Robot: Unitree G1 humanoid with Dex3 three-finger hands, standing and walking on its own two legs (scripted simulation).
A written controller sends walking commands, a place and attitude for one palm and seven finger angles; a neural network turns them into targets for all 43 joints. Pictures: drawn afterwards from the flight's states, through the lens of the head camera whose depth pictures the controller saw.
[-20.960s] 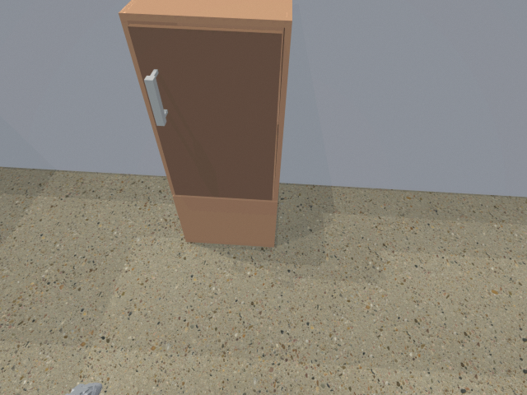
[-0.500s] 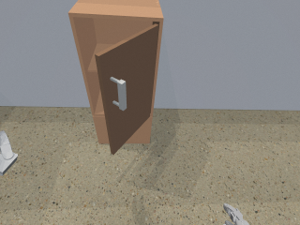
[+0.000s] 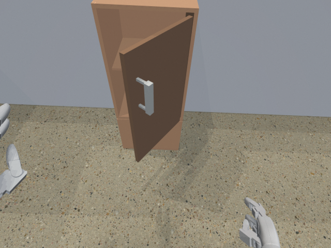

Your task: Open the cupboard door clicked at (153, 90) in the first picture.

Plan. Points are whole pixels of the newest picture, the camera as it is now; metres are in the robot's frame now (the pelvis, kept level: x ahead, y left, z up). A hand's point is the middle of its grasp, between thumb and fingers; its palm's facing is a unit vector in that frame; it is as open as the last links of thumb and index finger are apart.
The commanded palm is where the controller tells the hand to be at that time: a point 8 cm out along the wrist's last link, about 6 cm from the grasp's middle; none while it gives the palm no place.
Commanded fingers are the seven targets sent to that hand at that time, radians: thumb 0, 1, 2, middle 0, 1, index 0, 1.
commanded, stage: stop stepping back and stand still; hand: left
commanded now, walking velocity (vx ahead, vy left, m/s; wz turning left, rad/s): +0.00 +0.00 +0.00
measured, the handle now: (144, 96) +0.59 +0.11 +0.01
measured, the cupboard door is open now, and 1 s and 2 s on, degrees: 54 54 54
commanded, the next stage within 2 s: let the arm hang, fingers relaxed in 0.48 s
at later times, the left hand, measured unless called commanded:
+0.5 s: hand out of the picture +0.17 +0.29 +0.16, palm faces +0.41 -0.78 -0.46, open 7.4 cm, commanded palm +0.11 +0.32 +0.18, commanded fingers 0.00 0.90 0.90 -0.20 -0.30 -0.20 -0.30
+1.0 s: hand out of the picture -0.07 +0.18 -0.17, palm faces +0.07 -0.98 -0.17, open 7.1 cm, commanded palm none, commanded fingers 0.00 0.90 0.90 -0.20 -0.30 -0.20 -0.30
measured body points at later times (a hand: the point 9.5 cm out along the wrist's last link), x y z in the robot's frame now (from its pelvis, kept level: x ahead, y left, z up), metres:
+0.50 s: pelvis -0.02 +0.02 +0.01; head -0.01 +0.03 +0.46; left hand +0.15 +0.33 +0.18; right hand +0.14 -0.21 -0.08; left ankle +0.02 +0.13 -0.73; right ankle -0.04 -0.09 -0.73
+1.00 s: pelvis -0.03 +0.00 +0.00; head +0.00 +0.02 +0.45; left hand -0.08 +0.23 -0.16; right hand -0.02 -0.24 -0.15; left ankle +0.02 +0.13 -0.73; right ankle -0.04 -0.09 -0.73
